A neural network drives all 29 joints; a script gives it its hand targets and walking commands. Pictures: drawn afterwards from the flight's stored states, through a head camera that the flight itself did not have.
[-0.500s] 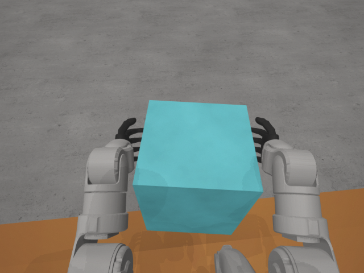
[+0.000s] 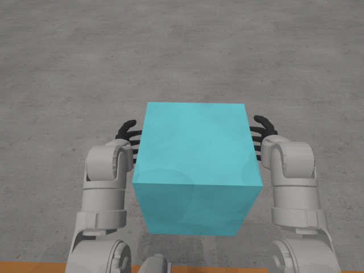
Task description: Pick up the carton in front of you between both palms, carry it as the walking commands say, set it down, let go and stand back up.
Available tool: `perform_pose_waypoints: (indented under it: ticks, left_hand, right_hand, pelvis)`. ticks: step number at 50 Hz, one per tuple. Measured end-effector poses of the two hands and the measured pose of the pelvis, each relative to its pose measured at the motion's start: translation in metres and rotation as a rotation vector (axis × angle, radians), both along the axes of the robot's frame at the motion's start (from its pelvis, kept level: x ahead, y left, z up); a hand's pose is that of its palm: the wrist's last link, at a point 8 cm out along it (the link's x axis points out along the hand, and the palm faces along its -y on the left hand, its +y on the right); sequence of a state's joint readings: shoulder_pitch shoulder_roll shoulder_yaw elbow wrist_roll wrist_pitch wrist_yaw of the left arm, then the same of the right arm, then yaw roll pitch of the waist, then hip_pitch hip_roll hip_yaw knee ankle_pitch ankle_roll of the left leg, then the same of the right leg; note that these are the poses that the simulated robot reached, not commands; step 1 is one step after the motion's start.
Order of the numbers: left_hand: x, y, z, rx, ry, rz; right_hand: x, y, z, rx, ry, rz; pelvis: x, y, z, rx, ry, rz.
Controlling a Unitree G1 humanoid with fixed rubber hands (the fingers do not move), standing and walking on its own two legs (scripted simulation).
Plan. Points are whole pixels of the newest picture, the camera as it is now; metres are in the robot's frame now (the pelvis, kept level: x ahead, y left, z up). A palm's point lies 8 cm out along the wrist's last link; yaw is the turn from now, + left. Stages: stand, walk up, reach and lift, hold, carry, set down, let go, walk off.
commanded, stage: carry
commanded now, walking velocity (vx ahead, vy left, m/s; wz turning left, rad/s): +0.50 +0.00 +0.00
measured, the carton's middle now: (193, 172) +0.34 +0.02 +0.01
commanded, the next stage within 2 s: none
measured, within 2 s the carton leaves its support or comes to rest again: neither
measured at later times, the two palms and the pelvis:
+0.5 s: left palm (144, 74) +0.66 +0.18 +0.06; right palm (244, 78) +0.63 -0.12 +0.06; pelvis +0.29 +0.06 -0.02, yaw -2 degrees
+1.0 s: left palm (160, 31) +0.90 +0.16 +0.07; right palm (241, 28) +0.92 -0.14 +0.07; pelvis +0.60 +0.00 -0.01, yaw +2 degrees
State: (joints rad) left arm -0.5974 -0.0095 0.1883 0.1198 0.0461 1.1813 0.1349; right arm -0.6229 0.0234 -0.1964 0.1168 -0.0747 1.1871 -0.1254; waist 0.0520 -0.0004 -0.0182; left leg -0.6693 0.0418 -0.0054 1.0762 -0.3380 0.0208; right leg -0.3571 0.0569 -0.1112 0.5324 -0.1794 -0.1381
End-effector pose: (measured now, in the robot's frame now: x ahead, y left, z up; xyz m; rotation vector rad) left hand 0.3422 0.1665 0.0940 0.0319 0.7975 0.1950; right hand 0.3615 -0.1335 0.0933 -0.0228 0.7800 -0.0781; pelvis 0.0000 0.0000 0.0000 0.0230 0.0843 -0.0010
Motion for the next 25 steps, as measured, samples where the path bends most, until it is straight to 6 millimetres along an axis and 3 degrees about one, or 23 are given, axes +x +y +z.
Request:
perform_pose_waypoints:
  ticks: [6,11,15,17,21,25]
  left_hand:
    - [0.074,0.004,0.015,-0.006,-0.072,-0.004]
    - [0.145,0.014,0.020,-0.010,-0.113,-0.018]
    - [0.207,0.026,0.004,-0.020,-0.116,-0.042]
    - [0.235,0.028,-0.011,-0.034,-0.088,-0.063]
    - [0.275,0.022,-0.032,-0.032,0.010,-0.111]
    - [0.314,0.015,-0.036,-0.035,0.029,-0.135]
  right_hand:
    - [0.068,0.003,0.012,0.020,-0.070,-0.028]
    - [0.134,0.013,0.018,0.018,-0.112,-0.043]
    - [0.191,0.026,0.008,-0.012,-0.115,-0.051]
    - [0.213,0.028,-0.003,-0.042,-0.088,-0.061]
    - [0.238,0.022,-0.026,-0.048,0.011,-0.099]
    - [0.268,0.015,-0.031,-0.037,0.030,-0.135]
  pelvis:
    - [0.066,0.008,0.002,-0.002,0.011,-0.012]
    - [0.136,0.021,-0.009,-0.020,0.012,-0.021]
    - [0.201,0.035,-0.032,-0.036,-0.008,-0.040]
    - [0.222,0.039,-0.038,-0.020,-0.009,-0.034]
    - [0.259,0.050,-0.031,-0.034,-0.007,-0.027]
    - [0.294,0.056,-0.022,-0.044,-0.001,-0.026]
